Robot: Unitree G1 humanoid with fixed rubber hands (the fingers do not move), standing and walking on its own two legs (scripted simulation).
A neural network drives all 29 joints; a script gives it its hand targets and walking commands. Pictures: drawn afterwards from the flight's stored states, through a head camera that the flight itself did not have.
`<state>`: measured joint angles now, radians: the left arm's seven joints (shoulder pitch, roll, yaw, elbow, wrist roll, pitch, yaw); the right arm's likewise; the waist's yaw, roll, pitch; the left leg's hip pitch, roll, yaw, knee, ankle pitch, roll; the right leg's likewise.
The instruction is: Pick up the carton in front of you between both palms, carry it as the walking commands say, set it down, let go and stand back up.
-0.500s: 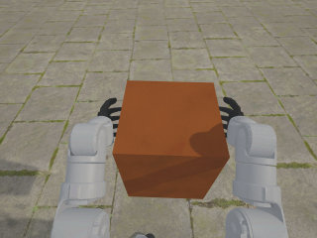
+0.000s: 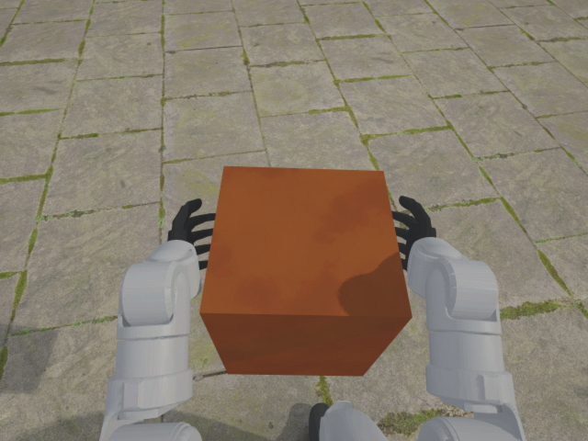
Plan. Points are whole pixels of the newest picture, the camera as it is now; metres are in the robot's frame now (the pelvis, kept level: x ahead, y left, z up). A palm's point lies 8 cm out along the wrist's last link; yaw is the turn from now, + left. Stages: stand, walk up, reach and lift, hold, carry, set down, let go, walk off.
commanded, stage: carry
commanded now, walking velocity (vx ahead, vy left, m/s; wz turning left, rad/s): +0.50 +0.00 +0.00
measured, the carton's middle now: (299, 280) +0.35 -0.02 +0.00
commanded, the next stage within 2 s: none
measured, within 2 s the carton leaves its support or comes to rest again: neither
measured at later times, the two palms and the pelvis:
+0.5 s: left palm (166, 106) +0.59 +0.17 +0.12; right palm (359, 101) +0.60 -0.13 +0.12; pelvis +0.30 +0.01 +0.02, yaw +2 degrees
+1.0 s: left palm (182, 29) +0.85 +0.17 +0.11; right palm (333, 28) +0.84 -0.13 +0.11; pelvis +0.59 +0.03 +0.01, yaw -1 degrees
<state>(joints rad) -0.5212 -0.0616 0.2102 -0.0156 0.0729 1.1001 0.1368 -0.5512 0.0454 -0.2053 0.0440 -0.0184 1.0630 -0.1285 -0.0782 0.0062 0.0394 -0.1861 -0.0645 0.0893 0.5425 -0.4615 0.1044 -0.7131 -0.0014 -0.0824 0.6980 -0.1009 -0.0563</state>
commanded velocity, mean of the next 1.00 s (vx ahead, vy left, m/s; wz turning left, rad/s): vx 0.50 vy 0.00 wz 0.00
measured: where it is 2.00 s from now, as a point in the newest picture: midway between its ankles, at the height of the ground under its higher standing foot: (264, 187)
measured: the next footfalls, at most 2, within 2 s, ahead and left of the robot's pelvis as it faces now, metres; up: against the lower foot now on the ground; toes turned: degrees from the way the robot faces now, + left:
right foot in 0.06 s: +0.22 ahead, -0.08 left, +0.00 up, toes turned -4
left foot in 0.56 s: +0.50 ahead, +0.13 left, +0.00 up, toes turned +10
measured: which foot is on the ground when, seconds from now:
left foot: down 0.00-0.06, up 0.08-0.54, down 0.56-1.00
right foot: up 0.00-0.04, down 0.06-0.58, up 0.60-1.00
